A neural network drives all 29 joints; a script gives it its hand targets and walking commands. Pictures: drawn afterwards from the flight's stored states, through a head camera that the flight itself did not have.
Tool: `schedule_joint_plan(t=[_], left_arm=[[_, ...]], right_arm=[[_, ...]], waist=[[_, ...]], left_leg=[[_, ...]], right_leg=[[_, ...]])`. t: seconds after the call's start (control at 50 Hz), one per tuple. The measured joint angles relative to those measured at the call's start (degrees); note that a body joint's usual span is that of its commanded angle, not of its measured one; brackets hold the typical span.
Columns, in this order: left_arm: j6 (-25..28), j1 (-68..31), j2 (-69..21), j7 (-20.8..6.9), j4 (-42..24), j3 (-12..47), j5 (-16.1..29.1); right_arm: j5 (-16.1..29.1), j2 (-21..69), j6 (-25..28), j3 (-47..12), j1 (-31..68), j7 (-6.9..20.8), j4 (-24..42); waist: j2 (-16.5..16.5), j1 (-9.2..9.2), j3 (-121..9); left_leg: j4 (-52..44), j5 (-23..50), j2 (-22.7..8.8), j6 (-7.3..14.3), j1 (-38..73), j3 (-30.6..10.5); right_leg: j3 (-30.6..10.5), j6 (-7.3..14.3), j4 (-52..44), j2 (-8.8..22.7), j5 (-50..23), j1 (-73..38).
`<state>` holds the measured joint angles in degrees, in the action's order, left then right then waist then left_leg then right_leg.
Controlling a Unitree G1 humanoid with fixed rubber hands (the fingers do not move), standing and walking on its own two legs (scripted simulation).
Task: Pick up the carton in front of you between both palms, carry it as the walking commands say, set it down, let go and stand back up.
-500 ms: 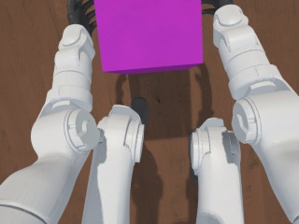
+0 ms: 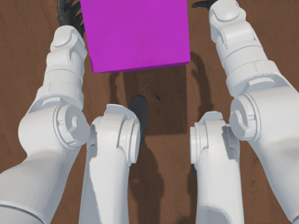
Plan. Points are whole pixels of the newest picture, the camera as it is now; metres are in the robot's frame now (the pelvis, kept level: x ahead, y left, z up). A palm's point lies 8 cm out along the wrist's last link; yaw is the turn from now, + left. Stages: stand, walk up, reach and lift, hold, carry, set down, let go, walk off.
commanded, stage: set down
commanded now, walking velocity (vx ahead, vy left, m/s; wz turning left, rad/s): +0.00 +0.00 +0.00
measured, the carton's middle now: (144, 29) +0.50 +0.09 -0.26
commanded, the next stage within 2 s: let go in 1.32 s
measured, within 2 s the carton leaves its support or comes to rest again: neither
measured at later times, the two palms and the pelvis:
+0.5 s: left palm (62, 30) +0.48 +0.25 -0.13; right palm out of the picture +0.56 -0.10 -0.13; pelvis +0.00 +0.01 +0.01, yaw +0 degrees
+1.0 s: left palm out of the picture +0.46 +0.26 +0.03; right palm out of the picture +0.57 -0.12 +0.03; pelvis +0.02 +0.02 +0.14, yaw -2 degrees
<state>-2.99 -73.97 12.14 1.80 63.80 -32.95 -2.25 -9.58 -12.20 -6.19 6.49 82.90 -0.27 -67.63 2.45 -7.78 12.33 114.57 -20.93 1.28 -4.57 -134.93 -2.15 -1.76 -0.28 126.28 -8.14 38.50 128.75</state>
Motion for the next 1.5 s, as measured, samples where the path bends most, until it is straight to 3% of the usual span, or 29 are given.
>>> schedule_joint_plan(t=[0.06, 0.14, 0.22, 0.34, 0.46, 0.54, 0.6, 0.84, 1.08, 1.36, 1.5], left_arm=[[1.8, -0.8, 0.0, 0.2, 1.6, 1.3, 1.4], [3.9, -0.6, 0.4, 2.0, 4.2, 5.6, 6.2], [4.9, 1.2, 2.6, 2.8, 6.1, 10.5, 10.7], [5.9, 3.5, 5.2, 3.8, 0.6, 15.5, 15.6], [4.3, 7.0, 1.3, 5.6, -8.8, 15.8, 16.9], [1.6, 11.3, -2.3, 7.2, -16.5, 14.9, 14.2], [-0.5, 13.7, -3.6, 7.8, -19.6, 14.6, 11.7], [-3.8, 18.4, -5.3, 7.4, -24.4, 14.8, 8.1], [-5.8, 25.8, -6.6, 6.3, -30.9, 14.2, 7.7], [-5.0, 30.2, -8.6, 4.9, -29.9, 13.2, 4.6], [-3.7, 37.0, -8.7, 2.1, -31.2, 14.9, 1.4]], right_arm=[[2.3, -1.9, 1.0, -2.9, 0.2, -0.9, -0.3], [8.6, -8.0, 2.0, -7.2, 0.1, -2.9, -1.4], [14.6, -12.6, 2.5, -11.6, 0.0, -2.4, -1.5], [19.2, -12.7, 3.2, -15.6, 0.6, -1.8, 2.7], [15.5, -9.8, 1.9, -11.0, -3.9, -4.0, 10.1], [14.1, -9.5, -0.5, -7.3, -7.2, -4.1, 13.9], [13.8, -10.1, -2.1, -4.9, -8.3, -3.0, 13.3], [11.8, -10.3, -2.2, -0.5, -10.5, 1.6, 10.0], [10.2, -9.8, -3.7, -0.2, -17.7, 3.2, 16.3], [7.6, -7.9, -2.4, 2.7, -20.8, 5.0, 12.9], [4.6, -4.5, -1.2, 5.7, -28.4, 3.6, 16.4]], waist=[[0.2, -0.44, 1.4], [0.6, -1.08, 2.9], [-0.3, -0.66, 3.5], [-1.1, -0.18, 3.6], [-1.1, 0.12, 0.1], [-2.2, 0.03, -2.1], [-3.4, -0.35, -4.2], [-4.6, -1.02, -11.9], [-4.2, -1.02, -16.3], [-5.1, -1.09, -19.7], [-4.6, -0.18, -20.2]], left_leg=[[0.5, 0.0, -0.1, -0.1, 0.6, 0.3], [0.5, 0.0, -0.1, 0.3, 1.2, 1.1], [0.2, -0.3, -0.7, 0.8, 1.2, 1.6], [0.1, -0.6, -1.6, 1.5, 0.6, 1.9], [-1.2, -0.1, -0.3, 2.0, 0.8, 2.1], [-3.4, -0.3, 0.2, 2.2, 3.4, 1.4], [-6.1, -0.4, 0.0, 2.4, 5.7, 1.0], [-16.9, 0.4, -0.1, 2.9, 12.3, 0.4], [-29.8, 2.0, -0.2, 3.3, 22.1, 0.6], [-46.6, 5.8, -0.6, 3.5, 36.4, 0.5], [-54.5, 7.7, -1.0, 3.8, 44.3, 0.4]], right_leg=[[-0.3, -0.2, 0.7, 0.0, 0.1, -0.5], [-1.1, -0.7, 1.1, 0.0, 0.3, -1.1], [-1.2, -0.6, 0.6, 0.3, 0.5, -0.9], [-0.8, -0.4, -0.2, 1.1, -0.2, -0.1], [-1.0, -0.8, -1.3, 2.7, 0.6, -1.2], [-0.3, -0.7, -4.3, 3.2, 0.6, -4.3], [0.0, -0.6, -7.7, 3.2, 0.1, -6.6], [0.0, -0.7, -20.1, 3.5, -2.4, -13.1], [-0.7, -0.7, -33.8, 4.0, -5.4, -22.3], [-1.2, -0.5, -51.4, 4.3, -10.8, -36.0], [-1.3, -0.6, -60.3, 4.3, -13.5, -44.0]])
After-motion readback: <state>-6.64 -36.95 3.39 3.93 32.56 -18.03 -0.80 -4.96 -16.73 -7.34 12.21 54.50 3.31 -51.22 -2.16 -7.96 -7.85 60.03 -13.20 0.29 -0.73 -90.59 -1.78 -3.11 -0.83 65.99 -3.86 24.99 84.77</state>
